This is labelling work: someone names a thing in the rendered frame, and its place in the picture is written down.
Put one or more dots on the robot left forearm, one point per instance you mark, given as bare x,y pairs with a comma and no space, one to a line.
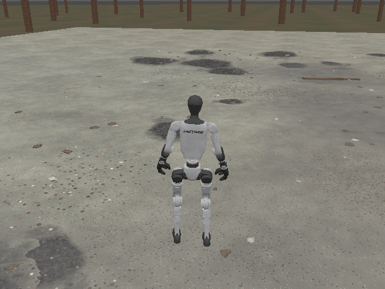
163,156

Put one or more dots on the robot left upper arm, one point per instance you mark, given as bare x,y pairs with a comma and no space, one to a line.
175,126

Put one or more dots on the robot right upper arm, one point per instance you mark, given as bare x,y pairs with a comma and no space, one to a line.
212,128

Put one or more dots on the left robot shin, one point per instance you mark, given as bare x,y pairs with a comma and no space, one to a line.
176,217

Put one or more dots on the robot torso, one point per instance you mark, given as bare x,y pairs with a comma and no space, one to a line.
192,145

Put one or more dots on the robot right hand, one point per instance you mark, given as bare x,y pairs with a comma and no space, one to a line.
220,172

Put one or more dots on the robot right forearm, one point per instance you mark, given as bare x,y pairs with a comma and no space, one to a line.
222,160

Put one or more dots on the robot left hand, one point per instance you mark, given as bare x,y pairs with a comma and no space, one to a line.
165,165

